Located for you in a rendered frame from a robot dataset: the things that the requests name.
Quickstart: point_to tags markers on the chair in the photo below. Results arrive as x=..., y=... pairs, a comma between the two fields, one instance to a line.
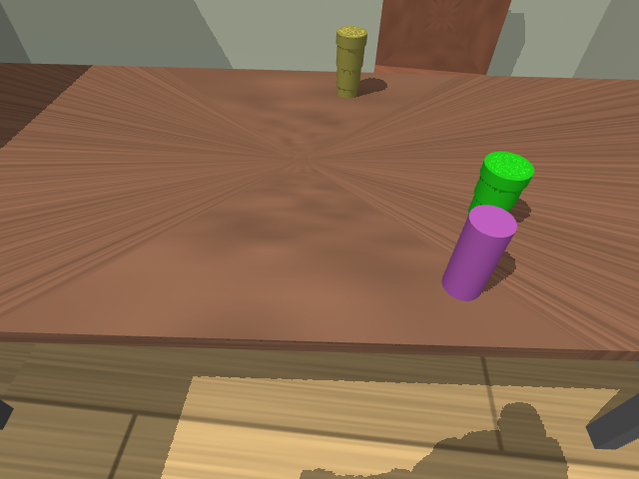
x=441, y=37

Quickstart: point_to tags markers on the table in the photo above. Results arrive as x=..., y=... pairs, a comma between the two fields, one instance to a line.
x=258, y=209

